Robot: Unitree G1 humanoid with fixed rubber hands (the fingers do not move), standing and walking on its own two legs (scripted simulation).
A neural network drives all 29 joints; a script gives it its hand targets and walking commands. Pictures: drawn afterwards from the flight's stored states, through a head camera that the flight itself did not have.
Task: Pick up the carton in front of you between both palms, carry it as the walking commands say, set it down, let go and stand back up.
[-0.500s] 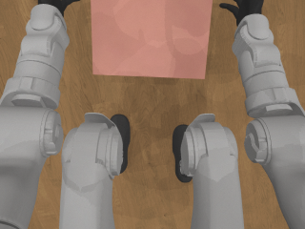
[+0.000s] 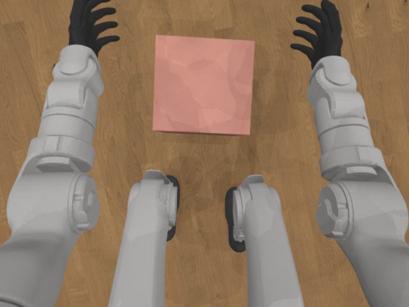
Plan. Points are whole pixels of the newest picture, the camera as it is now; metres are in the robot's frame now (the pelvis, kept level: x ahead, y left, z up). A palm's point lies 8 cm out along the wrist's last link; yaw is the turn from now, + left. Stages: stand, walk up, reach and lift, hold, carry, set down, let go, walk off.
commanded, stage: set down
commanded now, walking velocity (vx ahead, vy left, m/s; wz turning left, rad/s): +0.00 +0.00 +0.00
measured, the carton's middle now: (202, 95) +0.49 +0.02 -0.36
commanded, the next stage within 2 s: let go in 0.44 s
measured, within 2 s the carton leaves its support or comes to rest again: neither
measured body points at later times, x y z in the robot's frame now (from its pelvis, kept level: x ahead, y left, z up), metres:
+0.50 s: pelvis +0.03 +0.00 +0.14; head +0.32 +0.02 +0.48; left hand +0.52 +0.23 +0.03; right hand +0.53 -0.18 +0.03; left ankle +0.11 +0.12 -0.45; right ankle +0.09 -0.11 -0.45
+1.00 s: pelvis +0.10 +0.01 +0.25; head +0.27 +0.01 +0.67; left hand +0.38 +0.25 +0.15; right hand +0.40 -0.21 +0.15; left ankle +0.11 +0.12 -0.45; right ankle +0.09 -0.11 -0.45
